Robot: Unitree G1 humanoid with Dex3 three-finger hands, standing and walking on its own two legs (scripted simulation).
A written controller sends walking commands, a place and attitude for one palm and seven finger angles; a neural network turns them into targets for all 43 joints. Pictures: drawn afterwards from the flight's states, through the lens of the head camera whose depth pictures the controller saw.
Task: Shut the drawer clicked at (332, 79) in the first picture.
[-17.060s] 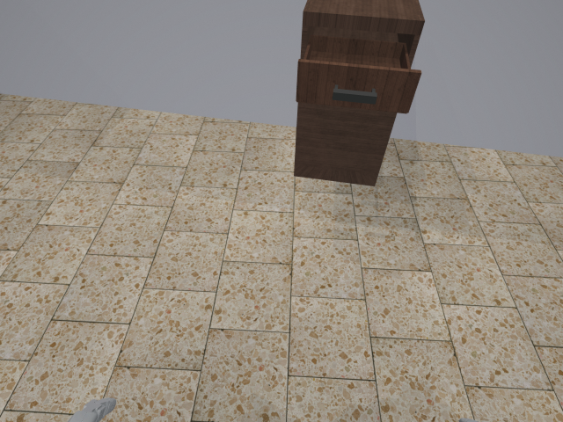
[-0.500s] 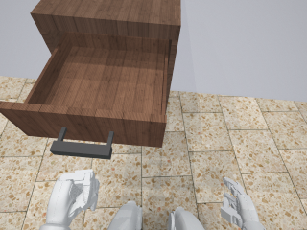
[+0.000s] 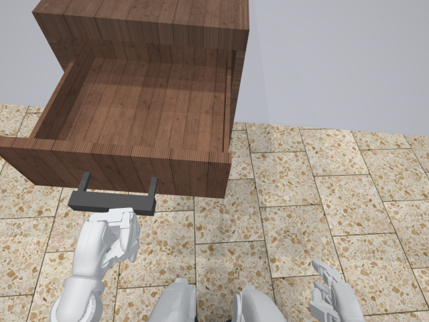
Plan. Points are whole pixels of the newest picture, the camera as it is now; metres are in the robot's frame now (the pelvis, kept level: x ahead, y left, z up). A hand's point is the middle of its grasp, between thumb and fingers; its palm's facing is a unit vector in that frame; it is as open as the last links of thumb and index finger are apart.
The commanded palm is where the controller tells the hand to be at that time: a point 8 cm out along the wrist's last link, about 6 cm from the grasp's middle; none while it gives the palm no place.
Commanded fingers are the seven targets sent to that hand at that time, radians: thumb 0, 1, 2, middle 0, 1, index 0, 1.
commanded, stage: push the drawer shut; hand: left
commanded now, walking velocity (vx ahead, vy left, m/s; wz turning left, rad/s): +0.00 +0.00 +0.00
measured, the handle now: (117, 191) +0.33 +0.19 +0.04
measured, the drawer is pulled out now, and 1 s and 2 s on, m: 0.29 0.17 0.04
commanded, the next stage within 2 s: none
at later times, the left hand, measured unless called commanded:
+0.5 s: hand (142, 207) +0.31 +0.14 +0.03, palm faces -0.05 -1.00 -0.02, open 3.3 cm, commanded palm +0.30 +0.20 +0.04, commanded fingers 0.00 0.90 0.90 -1.40 -1.60 -1.40 -1.60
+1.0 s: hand (150, 176) +0.37 +0.14 +0.03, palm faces -0.03 -1.00 -0.04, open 3.2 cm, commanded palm +0.36 +0.19 +0.04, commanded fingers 0.00 0.90 0.90 -1.40 -1.60 -1.40 -1.60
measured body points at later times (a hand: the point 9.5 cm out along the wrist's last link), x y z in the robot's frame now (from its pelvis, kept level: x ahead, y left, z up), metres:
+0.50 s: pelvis +0.00 +0.01 +0.01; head +0.10 +0.02 +0.45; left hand +0.30 +0.20 +0.03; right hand +0.17 -0.23 -0.09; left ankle +0.03 +0.07 -0.62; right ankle +0.01 -0.08 -0.62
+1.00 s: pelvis -0.01 +0.00 +0.01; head +0.10 +0.02 +0.44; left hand +0.37 +0.19 +0.03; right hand +0.12 -0.25 -0.10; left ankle +0.03 +0.07 -0.62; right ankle +0.01 -0.08 -0.62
